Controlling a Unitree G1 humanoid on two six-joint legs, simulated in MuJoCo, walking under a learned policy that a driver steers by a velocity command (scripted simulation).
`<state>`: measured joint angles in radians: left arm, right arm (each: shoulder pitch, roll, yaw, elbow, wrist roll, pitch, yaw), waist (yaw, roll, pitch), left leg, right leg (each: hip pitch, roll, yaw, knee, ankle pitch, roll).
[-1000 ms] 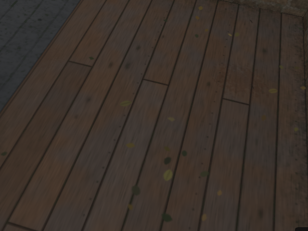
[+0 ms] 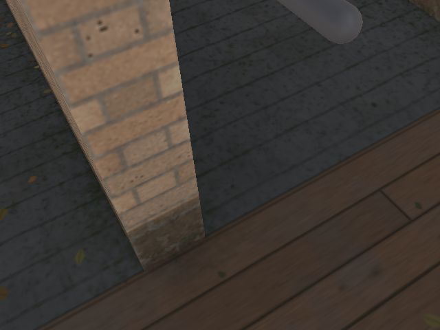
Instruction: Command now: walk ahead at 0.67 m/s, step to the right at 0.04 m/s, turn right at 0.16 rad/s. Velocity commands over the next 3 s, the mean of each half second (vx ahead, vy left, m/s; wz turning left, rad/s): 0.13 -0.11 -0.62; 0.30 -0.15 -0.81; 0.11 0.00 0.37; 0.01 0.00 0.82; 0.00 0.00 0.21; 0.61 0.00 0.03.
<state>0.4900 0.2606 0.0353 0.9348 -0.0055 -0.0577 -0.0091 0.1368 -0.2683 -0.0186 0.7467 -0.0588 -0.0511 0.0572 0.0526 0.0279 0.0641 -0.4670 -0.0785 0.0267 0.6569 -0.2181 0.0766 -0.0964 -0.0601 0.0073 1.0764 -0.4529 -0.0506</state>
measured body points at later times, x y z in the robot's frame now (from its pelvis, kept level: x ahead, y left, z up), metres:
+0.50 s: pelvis +0.22 -0.04 +0.01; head +0.28 -0.03 +0.45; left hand +0.40 +0.21 -0.12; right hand +0.34 -0.34 -0.08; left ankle +0.21 +0.10 -0.62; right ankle +0.31 -0.10 -0.71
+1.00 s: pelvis +0.32 -0.15 +0.01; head +0.33 -0.18 +0.45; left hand +0.62 -0.05 -0.08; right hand +0.22 -0.43 -0.11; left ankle +0.37 +0.00 -0.63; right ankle +0.28 -0.27 -0.71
